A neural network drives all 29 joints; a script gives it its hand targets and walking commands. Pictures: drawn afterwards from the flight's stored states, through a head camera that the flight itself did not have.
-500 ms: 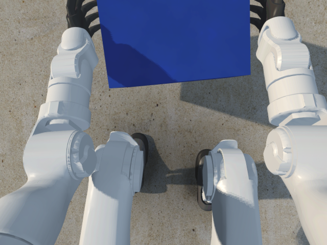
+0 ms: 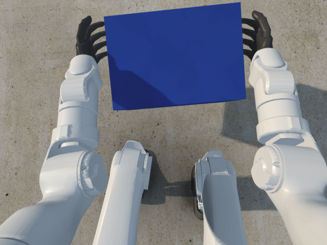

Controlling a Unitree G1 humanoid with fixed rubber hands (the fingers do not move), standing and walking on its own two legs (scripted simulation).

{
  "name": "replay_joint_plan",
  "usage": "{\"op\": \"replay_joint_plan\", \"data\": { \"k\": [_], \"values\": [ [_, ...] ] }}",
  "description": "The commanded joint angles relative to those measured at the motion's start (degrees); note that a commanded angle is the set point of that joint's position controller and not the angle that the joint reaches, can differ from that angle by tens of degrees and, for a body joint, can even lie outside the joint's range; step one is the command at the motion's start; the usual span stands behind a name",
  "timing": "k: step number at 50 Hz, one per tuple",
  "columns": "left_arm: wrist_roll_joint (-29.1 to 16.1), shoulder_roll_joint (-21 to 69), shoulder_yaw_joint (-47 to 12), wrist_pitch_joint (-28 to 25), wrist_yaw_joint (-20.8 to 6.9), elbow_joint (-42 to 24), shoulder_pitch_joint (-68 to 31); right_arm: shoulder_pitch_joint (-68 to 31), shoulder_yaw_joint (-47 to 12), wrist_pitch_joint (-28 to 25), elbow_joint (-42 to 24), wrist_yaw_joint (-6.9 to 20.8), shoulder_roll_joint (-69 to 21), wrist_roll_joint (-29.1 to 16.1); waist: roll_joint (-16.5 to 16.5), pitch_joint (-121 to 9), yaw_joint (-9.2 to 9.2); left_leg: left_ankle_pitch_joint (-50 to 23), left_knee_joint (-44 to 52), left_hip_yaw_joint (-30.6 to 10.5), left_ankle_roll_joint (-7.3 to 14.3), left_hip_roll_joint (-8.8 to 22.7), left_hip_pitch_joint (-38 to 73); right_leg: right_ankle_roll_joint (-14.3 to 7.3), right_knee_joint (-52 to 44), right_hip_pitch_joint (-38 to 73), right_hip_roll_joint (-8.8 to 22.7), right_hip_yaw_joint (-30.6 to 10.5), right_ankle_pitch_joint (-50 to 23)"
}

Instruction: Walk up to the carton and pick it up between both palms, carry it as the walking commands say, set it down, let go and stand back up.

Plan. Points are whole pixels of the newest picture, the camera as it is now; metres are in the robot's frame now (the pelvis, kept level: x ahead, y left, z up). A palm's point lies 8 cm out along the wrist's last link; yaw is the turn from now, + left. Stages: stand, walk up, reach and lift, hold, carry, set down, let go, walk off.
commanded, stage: reach and lift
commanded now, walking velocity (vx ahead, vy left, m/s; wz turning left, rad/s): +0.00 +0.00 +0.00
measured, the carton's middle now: (174, 67) +0.51 +0.03 -0.16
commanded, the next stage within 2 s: none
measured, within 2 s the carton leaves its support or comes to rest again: neither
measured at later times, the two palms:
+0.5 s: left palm (71, 47) +0.48 +0.21 +0.00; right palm (276, 47) +0.51 -0.15 -0.02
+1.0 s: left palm (40, 33) +0.47 +0.21 +0.07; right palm (305, 32) +0.50 -0.15 +0.06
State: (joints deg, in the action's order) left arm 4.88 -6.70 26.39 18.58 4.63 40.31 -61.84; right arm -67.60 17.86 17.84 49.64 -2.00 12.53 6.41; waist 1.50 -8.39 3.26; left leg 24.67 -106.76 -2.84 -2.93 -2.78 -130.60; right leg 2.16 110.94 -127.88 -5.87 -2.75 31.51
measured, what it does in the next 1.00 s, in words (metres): rises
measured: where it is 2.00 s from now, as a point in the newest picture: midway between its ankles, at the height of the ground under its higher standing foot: (169, 192)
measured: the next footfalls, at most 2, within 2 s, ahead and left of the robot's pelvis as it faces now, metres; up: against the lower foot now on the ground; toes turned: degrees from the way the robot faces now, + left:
none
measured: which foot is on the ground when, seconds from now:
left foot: down 0.00-1.00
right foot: down 0.00-1.00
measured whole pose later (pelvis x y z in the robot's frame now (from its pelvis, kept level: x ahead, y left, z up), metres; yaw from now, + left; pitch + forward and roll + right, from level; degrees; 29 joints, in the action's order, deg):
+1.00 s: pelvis +0.03 +0.00 +0.12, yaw +0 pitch +45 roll +0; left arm 8.7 -0.6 27.2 19.5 7.2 35.2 -47.6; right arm -51.6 18.4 19.4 44.1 -0.5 6.4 8.2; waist 0.5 -16.3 3.6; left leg 24.3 -85.7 -4.9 -3.0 -4.0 -105.9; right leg 1.5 88.7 -103.2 -6.1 -3.9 29.9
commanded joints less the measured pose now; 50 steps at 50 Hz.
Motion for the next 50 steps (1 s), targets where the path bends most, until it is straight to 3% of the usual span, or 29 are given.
{"op": "replay_joint_plan", "data": {
  "k": [1,16,33,50],
  "values": [
    [-7.3,51.9,-28.4,0.4,-17.7,-2.8,-35.9,-31.9,-21.8,-1.2,-4.7,17.1,-55.5,-7.9,0.7,-58.6,1.19,-8.8,8.5,8.4,2.0,-3.6,42.5,-2.1,-13.8,23.7,-2.8,7.5,-7.7],
    [-7.1,55.0,-30.2,1.1,-19.9,-4.0,-30.2,-27.6,-25.4,-0.2,-10.5,16.9,-60.5,-8.3,2.3,-65.3,0.91,-13.7,13.2,9.2,1.7,-4.9,44.9,-0.9,-18.9,36.1,-3.3,6.6,-14.4],
    [-5.6,56.2,-28.9,1.9,-20.0,-2.1,-25.6,-24.3,-22.9,-0.3,-6.7,17.8,-59.7,-7.4,1.8,-56.6,1.16,-7.8,21.8,7.4,1.9,-4.5,52.7,-1.1,-27.2,38.6,-3.1,6.2,-7.9],
    [-4.7,58.3,-30.6,1.5,-20.9,-2.2,-17.2,-17.0,-25.2,-0.8,-10.8,18.5,-62.7,-7.3,1.4,-58.1,0.83,-15.6,28.0,6.7,1.6,-5.1,60.2,-0.5,-33.6,50.4,-3.2,5.3,-16.1]
  ]
}}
